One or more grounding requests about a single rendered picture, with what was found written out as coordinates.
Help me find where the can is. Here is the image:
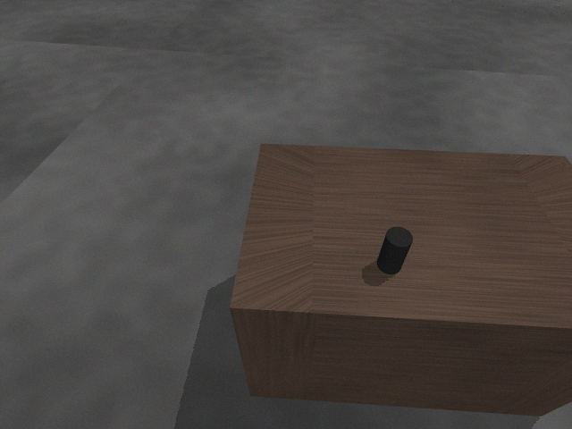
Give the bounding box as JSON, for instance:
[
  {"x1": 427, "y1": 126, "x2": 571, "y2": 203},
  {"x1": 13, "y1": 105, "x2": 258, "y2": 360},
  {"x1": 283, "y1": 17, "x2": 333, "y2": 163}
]
[{"x1": 377, "y1": 227, "x2": 413, "y2": 274}]

